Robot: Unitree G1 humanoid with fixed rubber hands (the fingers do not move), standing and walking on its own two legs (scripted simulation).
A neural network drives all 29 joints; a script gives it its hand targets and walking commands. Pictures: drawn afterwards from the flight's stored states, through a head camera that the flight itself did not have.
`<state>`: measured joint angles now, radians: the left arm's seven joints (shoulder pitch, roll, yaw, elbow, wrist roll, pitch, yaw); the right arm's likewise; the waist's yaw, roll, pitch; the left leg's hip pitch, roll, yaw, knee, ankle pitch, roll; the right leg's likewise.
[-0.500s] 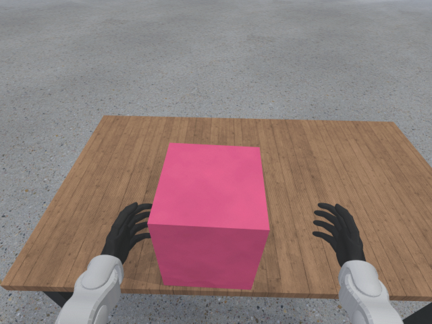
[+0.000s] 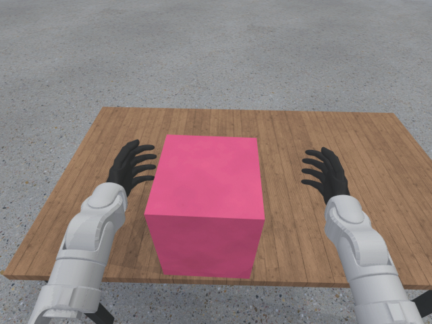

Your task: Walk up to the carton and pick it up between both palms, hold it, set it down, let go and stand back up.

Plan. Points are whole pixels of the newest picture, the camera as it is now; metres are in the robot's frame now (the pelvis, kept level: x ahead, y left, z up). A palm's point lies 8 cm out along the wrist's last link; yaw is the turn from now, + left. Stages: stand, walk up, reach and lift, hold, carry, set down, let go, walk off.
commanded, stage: reach and lift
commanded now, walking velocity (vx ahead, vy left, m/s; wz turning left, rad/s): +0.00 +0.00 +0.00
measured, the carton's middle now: (208, 208) +0.39 +0.03 -0.02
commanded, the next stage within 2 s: none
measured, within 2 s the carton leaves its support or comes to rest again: neither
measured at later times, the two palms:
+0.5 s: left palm (125, 144) +0.41 +0.18 +0.16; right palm (327, 152) +0.39 -0.19 +0.15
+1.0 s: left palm (131, 180) +0.40 +0.19 +0.07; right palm (305, 187) +0.38 -0.17 +0.06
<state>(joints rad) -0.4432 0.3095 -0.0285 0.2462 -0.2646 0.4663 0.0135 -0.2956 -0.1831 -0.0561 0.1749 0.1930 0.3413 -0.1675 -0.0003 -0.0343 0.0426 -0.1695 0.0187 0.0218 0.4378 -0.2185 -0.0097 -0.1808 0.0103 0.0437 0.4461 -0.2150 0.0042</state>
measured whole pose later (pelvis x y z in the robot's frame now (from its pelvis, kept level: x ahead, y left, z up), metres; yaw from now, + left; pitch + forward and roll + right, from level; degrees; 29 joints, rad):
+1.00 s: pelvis +0.00 +0.00 +0.00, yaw +0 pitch +3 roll +0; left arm -0.78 0.23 -0.02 1.20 -0.23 -0.15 0.01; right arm -0.67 -0.11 -0.06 1.04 0.21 -0.11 -0.17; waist -0.02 -0.03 -0.05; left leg -0.30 0.02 0.02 0.46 -0.21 -0.01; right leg -0.30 0.01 0.04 0.44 -0.20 0.01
